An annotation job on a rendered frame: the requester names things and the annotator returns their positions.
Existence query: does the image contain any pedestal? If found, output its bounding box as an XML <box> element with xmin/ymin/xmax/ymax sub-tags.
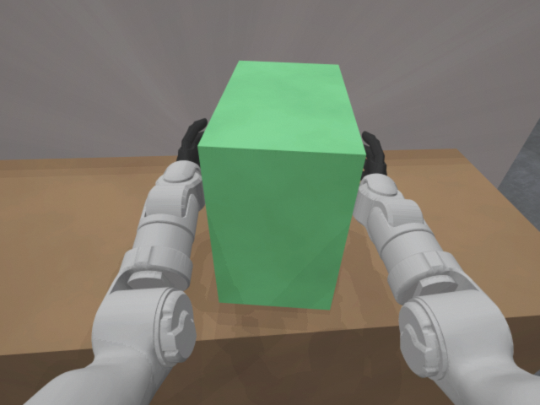
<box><xmin>0</xmin><ymin>148</ymin><xmax>540</xmax><ymax>405</ymax></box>

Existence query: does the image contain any right robot hand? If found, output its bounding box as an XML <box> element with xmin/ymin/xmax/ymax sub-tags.
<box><xmin>360</xmin><ymin>131</ymin><xmax>387</xmax><ymax>181</ymax></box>

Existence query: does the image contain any right robot upper arm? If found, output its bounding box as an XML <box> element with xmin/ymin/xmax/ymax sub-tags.
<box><xmin>399</xmin><ymin>289</ymin><xmax>540</xmax><ymax>405</ymax></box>

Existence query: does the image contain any left robot forearm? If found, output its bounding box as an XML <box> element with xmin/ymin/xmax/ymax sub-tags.
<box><xmin>91</xmin><ymin>160</ymin><xmax>205</xmax><ymax>354</ymax></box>

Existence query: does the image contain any left robot hand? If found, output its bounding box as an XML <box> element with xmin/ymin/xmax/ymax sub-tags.
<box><xmin>176</xmin><ymin>118</ymin><xmax>208</xmax><ymax>169</ymax></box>

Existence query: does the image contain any left robot upper arm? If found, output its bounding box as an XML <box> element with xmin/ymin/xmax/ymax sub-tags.
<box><xmin>24</xmin><ymin>287</ymin><xmax>197</xmax><ymax>405</ymax></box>

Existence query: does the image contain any right robot forearm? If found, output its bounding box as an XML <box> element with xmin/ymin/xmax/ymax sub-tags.
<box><xmin>353</xmin><ymin>174</ymin><xmax>514</xmax><ymax>353</ymax></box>

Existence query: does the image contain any carton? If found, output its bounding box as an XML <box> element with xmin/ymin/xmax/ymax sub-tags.
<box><xmin>197</xmin><ymin>61</ymin><xmax>366</xmax><ymax>310</ymax></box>

